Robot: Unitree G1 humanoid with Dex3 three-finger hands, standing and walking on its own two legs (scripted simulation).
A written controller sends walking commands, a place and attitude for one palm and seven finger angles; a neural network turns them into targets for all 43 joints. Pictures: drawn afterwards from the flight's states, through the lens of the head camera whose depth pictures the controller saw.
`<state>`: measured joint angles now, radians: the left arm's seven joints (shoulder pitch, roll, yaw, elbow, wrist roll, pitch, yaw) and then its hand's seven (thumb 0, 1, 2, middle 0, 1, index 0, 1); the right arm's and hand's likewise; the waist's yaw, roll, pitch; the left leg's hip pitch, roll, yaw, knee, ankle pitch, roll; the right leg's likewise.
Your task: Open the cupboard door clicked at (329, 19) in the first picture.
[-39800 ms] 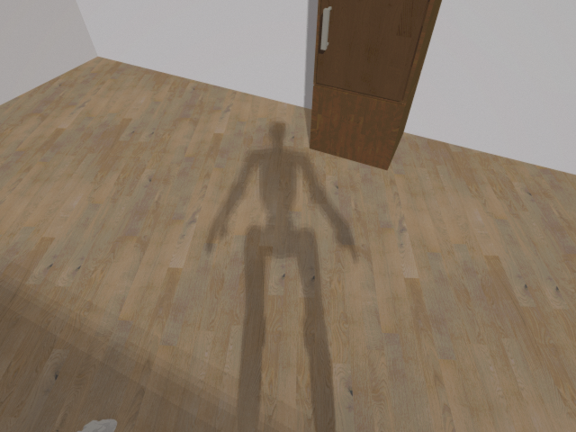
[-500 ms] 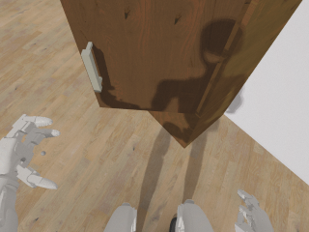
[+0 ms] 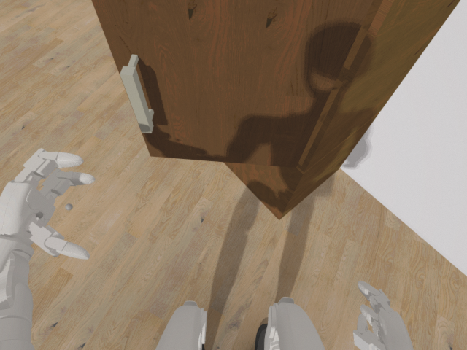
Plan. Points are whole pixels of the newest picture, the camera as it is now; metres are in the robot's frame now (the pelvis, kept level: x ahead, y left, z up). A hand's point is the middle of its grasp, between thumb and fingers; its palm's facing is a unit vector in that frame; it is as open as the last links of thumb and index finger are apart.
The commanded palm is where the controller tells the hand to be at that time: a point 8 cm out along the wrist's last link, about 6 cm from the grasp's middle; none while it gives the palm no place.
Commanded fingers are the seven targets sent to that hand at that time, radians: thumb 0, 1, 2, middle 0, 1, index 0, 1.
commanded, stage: move the hooked fingers beside the handle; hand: left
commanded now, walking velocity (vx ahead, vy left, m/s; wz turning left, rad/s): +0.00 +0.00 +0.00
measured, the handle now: (141, 96) +0.57 +0.23 +0.03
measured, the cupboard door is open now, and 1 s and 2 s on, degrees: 46 46 46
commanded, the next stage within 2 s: none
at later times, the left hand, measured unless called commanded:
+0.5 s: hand (84, 163) +0.39 +0.28 +0.04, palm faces -0.02 -1.00 -0.03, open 14.0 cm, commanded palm +0.38 +0.33 +0.04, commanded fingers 0.00 -0.50 0.30 -0.30 -1.20 -0.30 -1.20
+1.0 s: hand (93, 133) +0.46 +0.29 +0.04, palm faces -0.01 -1.00 -0.02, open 14.0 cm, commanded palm +0.45 +0.33 +0.04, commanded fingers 0.00 -0.50 0.30 -0.30 -1.20 -0.30 -1.20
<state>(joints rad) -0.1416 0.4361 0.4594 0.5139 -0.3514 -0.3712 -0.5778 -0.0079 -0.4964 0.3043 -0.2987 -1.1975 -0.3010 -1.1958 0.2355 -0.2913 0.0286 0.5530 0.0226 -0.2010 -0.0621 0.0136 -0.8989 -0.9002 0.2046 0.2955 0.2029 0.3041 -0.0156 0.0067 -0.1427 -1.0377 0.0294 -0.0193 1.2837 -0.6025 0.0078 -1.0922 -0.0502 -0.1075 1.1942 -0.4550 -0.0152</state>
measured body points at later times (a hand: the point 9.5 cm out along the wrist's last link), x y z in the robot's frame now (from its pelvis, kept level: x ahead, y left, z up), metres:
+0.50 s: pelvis +0.00 +0.01 +0.00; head +0.13 +0.03 +0.43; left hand +0.39 +0.33 +0.05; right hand +0.10 -0.27 -0.10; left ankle +0.00 +0.11 -0.63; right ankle +0.06 -0.12 -0.63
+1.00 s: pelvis +0.00 +0.01 -0.01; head +0.15 +0.04 +0.41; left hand +0.46 +0.34 +0.04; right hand +0.06 -0.27 -0.12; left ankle +0.00 +0.11 -0.63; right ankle +0.06 -0.12 -0.63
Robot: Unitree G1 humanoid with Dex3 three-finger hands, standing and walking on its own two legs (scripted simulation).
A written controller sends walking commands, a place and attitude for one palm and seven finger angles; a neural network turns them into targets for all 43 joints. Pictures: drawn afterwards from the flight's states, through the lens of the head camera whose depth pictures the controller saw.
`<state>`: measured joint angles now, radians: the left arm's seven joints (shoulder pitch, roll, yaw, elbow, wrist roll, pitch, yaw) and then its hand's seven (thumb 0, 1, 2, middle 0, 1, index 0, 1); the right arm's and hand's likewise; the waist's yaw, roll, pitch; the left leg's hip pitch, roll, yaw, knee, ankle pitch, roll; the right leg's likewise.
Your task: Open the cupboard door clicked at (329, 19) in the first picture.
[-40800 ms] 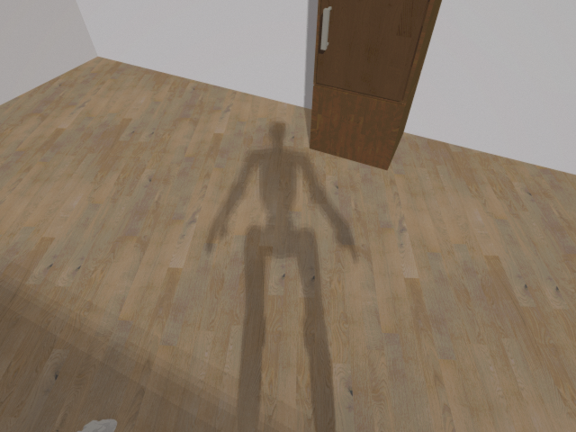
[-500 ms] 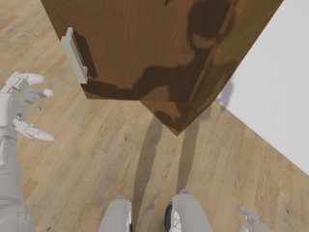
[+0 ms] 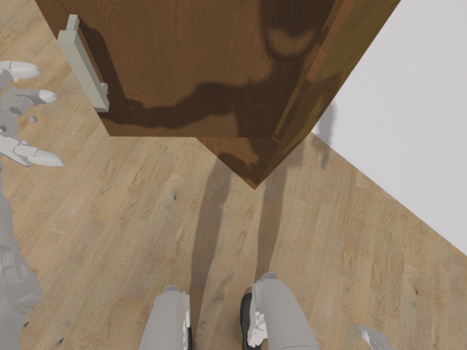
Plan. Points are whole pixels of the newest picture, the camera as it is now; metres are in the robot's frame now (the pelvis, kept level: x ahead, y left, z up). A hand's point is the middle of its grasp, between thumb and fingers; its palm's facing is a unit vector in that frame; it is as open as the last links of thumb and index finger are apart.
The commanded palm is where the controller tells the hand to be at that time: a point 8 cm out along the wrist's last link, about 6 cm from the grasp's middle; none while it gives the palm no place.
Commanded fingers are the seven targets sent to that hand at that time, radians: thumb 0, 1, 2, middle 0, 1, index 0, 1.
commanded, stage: move the hooked fingers beside the handle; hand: left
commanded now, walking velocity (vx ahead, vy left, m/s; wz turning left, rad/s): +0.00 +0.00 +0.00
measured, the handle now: (89, 68) +0.57 +0.24 +0.04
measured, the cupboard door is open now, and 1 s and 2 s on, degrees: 46 46 46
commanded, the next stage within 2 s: slide the fingers in behind the handle in 1.14 s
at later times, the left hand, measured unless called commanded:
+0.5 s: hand (47, 87) +0.52 +0.29 +0.04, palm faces +0.01 -1.00 -0.03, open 14.0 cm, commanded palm +0.51 +0.32 +0.05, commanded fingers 0.00 -0.50 0.30 -0.30 -1.20 -0.30 -1.20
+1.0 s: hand (51, 90) +0.52 +0.28 +0.04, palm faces +0.03 -1.00 -0.03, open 14.0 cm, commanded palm +0.50 +0.32 +0.05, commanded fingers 0.00 -0.50 0.30 -0.30 -1.20 -0.30 -1.20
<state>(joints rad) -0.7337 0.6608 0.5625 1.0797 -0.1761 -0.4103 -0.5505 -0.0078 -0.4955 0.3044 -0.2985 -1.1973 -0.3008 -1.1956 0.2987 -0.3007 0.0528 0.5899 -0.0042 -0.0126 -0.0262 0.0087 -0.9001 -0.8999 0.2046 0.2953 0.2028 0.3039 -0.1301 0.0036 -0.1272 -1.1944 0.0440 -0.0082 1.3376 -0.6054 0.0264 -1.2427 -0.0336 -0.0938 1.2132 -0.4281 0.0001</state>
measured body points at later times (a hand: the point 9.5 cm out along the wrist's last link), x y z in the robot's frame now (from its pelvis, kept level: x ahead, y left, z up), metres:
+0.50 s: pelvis +0.00 +0.01 -0.01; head +0.19 +0.05 +0.39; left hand +0.52 +0.34 +0.05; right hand +0.01 -0.27 -0.10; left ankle +0.01 +0.10 -0.61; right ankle +0.07 -0.13 -0.61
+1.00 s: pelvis +0.01 +0.01 +0.00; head +0.19 +0.05 +0.41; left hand +0.51 +0.34 +0.05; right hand +0.05 -0.27 -0.10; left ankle +0.01 +0.10 -0.61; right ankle +0.07 -0.13 -0.61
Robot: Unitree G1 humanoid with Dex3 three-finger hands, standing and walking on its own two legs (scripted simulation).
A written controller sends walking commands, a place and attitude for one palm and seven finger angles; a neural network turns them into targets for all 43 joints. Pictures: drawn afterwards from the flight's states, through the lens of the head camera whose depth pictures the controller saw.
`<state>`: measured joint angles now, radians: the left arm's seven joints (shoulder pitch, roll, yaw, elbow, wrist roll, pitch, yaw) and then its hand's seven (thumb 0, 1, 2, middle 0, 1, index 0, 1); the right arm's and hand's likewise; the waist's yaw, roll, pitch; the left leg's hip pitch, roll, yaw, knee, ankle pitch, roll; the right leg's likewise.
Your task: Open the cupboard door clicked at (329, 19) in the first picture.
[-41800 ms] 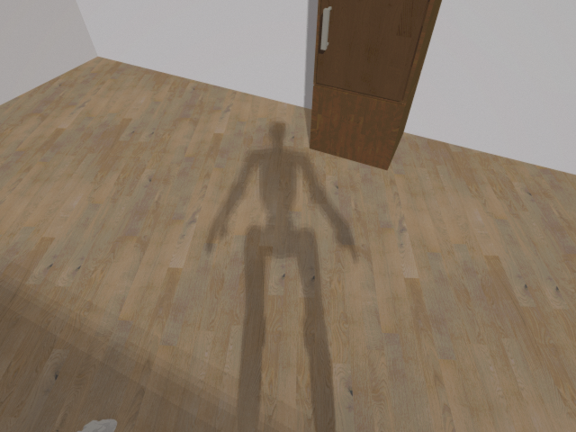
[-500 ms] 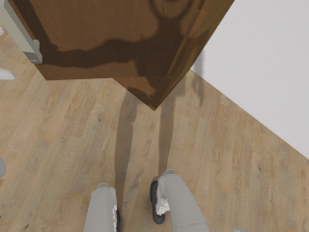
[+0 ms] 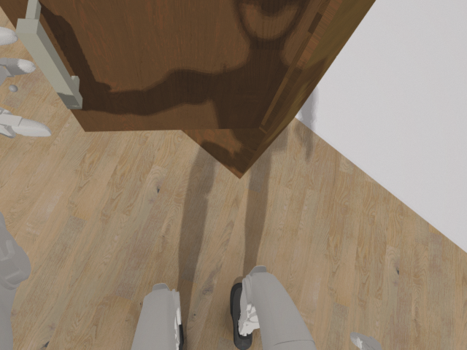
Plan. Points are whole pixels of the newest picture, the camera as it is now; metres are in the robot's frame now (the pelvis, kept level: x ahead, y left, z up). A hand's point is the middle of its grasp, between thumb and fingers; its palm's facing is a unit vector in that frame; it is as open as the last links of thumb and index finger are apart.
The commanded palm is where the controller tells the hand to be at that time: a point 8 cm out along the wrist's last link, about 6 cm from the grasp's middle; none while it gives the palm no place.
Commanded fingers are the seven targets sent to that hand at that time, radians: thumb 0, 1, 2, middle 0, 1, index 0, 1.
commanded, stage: move the hooked fingers beside the handle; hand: left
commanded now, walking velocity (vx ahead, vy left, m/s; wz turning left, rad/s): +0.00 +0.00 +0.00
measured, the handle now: (56, 61) +0.55 +0.24 +0.04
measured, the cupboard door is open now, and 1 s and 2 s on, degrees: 46 46 46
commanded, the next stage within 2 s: slide the fingers in behind the handle in 0.14 s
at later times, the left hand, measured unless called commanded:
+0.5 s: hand (21, 94) +0.49 +0.28 +0.04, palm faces +0.03 -1.00 -0.02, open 14.0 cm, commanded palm +0.48 +0.30 +0.05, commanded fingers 0.00 -0.50 0.30 -0.30 -1.20 -0.30 -1.20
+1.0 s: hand (50, 92) +0.49 +0.24 +0.05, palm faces +0.02 -1.00 -0.03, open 14.0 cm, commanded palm +0.47 +0.27 +0.05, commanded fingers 0.00 -0.50 0.30 -0.30 -1.20 -0.30 -1.20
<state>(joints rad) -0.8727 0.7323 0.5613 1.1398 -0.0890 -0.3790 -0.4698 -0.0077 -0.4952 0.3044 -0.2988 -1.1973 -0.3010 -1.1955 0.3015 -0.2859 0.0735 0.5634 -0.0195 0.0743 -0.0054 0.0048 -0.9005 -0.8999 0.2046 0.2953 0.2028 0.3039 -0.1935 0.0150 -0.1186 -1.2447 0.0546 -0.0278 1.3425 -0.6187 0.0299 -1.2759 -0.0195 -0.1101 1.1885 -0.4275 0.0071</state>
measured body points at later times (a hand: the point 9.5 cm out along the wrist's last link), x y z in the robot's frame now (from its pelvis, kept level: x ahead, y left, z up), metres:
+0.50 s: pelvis -0.01 +0.00 +0.00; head +0.17 +0.04 +0.41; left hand +0.48 +0.33 +0.04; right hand +0.03 -0.28 -0.10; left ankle -0.01 +0.09 -0.61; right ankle +0.06 -0.13 -0.61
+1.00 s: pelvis +0.00 +0.00 +0.00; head +0.16 +0.03 +0.42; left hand +0.49 +0.29 +0.05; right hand +0.04 -0.27 -0.10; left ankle -0.01 +0.09 -0.61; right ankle +0.06 -0.14 -0.61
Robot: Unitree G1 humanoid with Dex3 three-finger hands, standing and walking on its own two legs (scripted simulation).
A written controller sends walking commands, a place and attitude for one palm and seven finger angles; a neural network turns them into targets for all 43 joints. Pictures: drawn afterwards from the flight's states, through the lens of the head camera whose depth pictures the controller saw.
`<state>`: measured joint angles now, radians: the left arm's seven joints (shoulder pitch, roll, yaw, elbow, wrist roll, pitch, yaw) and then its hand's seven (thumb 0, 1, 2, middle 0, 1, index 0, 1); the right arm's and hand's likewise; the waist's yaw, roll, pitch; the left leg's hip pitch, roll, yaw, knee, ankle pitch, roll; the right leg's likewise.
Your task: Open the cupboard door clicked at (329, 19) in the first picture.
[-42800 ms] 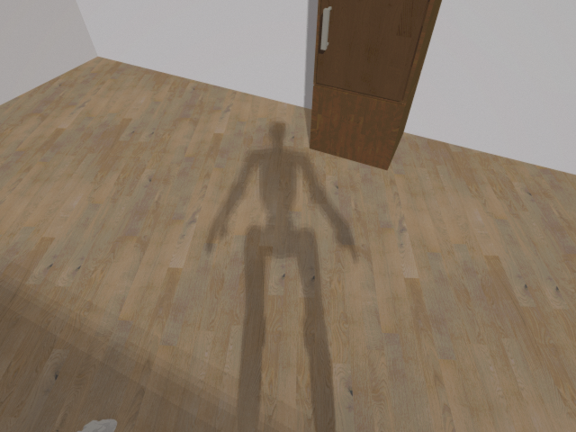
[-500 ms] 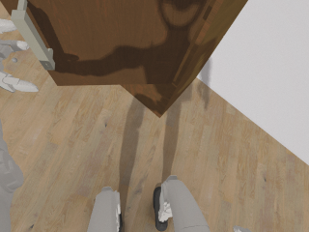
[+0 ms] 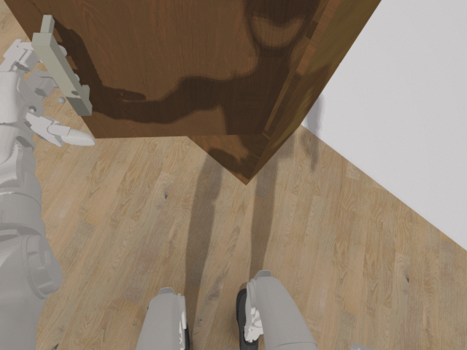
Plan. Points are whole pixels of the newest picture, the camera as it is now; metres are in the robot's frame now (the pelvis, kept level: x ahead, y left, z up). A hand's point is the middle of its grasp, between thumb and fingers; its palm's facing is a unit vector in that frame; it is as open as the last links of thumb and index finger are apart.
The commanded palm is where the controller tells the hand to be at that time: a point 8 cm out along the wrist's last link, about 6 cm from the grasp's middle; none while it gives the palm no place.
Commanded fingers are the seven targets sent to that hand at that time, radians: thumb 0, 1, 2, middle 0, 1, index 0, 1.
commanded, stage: slide the fingers in behind the handle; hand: left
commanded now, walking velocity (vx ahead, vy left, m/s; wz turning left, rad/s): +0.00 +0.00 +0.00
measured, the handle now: (68, 71) +0.56 +0.24 +0.04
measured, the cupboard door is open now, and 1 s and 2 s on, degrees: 46 46 49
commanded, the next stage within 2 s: close the thumb around the handle in 0.84 s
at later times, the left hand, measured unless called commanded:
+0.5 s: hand (81, 99) +0.50 +0.21 +0.04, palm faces +0.03 -1.00 -0.02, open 14.0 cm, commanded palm +0.48 +0.25 +0.04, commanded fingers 0.00 -0.50 0.30 -0.30 -1.20 -0.30 -1.20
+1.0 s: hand (78, 102) +0.50 +0.21 +0.04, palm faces +0.02 -1.00 -0.03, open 14.0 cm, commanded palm +0.47 +0.25 +0.04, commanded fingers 0.00 -0.28 0.40 -0.32 -1.22 -0.32 -1.22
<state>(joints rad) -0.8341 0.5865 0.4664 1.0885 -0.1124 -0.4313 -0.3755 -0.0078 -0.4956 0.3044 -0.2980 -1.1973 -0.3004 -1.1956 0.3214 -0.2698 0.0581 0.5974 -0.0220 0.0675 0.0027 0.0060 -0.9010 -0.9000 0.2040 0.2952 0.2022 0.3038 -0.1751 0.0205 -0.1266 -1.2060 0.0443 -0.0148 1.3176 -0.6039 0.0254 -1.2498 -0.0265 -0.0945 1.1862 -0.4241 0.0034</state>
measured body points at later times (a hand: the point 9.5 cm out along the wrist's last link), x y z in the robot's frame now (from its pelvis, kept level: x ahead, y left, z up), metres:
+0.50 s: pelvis +0.00 -0.01 +0.00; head +0.17 +0.02 +0.42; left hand +0.50 +0.26 +0.04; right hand +0.04 -0.28 -0.11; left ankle +0.00 +0.10 -0.62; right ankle +0.06 -0.13 -0.62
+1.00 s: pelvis +0.00 +0.00 +0.00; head +0.16 +0.02 +0.42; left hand +0.49 +0.27 +0.05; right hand +0.04 -0.27 -0.11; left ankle +0.00 +0.10 -0.62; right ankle +0.06 -0.13 -0.62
